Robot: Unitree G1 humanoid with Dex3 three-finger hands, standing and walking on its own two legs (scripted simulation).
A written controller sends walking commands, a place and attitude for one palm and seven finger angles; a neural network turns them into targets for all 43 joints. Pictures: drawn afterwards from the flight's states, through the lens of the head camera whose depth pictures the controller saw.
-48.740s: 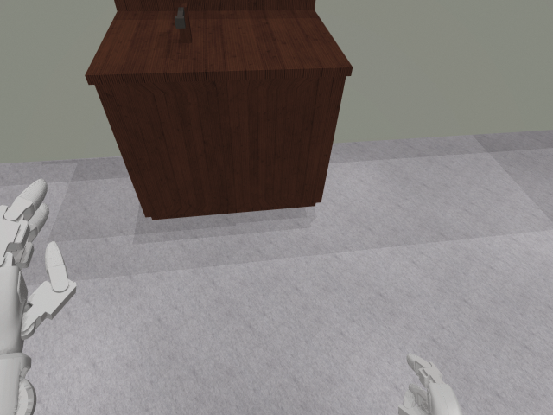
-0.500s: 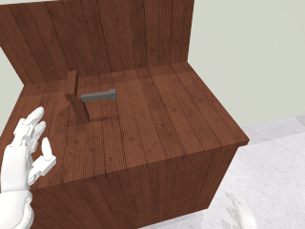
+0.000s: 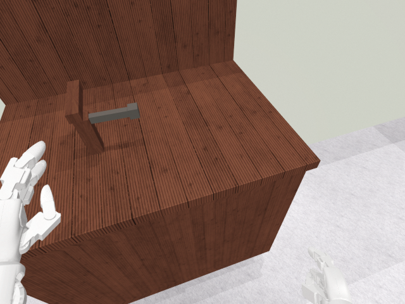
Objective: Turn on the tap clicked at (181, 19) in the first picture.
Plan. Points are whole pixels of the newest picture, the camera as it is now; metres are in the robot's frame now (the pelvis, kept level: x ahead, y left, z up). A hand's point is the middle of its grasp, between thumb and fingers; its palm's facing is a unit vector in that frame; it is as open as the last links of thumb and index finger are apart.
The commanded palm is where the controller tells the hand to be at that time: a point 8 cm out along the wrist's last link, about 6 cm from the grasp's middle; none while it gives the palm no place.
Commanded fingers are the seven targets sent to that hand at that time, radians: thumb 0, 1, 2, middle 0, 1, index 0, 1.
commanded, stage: step back with the hand held close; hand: left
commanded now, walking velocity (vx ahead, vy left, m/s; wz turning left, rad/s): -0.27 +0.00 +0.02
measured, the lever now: (133, 111) +0.52 +0.22 +0.10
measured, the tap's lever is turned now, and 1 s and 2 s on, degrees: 86 86 86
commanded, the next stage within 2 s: stop stepping back and stand still in 0.96 s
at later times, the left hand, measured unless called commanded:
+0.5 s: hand (40, 247) +0.16 +0.24 +0.15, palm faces +0.36 -0.84 -0.41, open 7.4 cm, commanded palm +0.10 +0.29 +0.18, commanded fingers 0.00 0.90 0.90 -0.20 -0.30 -0.20 -0.30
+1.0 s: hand out of the picture +0.05 +0.22 +0.16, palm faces +0.35 -0.85 -0.40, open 7.4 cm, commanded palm -0.01 +0.26 +0.18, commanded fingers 0.00 0.90 0.90 -0.20 -0.30 -0.20 -0.30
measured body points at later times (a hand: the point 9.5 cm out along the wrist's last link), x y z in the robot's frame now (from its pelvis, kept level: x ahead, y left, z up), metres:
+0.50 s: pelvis -0.05 +0.00 -0.01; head -0.01 +0.00 +0.44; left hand +0.14 +0.28 +0.17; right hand +0.14 -0.22 -0.10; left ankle +0.01 +0.10 -0.74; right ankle -0.03 -0.11 -0.74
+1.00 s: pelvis -0.17 -0.02 -0.01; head -0.14 -0.01 +0.44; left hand +0.03 +0.26 +0.18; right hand +0.02 -0.23 -0.09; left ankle -0.07 +0.09 -0.72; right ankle -0.16 -0.15 -0.74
